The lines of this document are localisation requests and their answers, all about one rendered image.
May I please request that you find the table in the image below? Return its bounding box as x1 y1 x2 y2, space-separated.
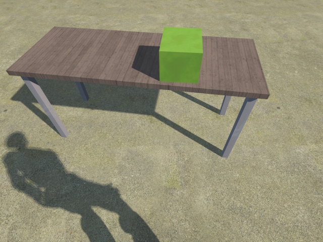
6 26 270 158

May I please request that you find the carton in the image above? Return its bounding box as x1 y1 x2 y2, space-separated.
159 27 203 84

